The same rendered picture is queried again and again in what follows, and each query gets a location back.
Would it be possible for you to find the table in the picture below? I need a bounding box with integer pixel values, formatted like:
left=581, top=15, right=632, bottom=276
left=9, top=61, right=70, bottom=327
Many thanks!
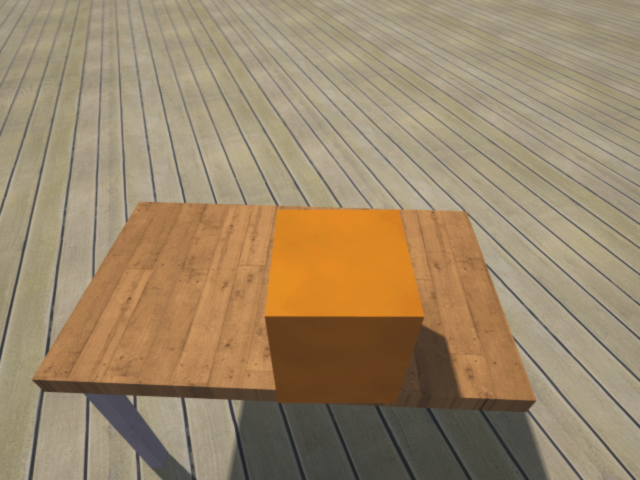
left=32, top=202, right=536, bottom=469

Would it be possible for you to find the carton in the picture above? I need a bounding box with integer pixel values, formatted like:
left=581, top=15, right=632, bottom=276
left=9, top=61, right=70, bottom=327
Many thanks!
left=265, top=210, right=424, bottom=403

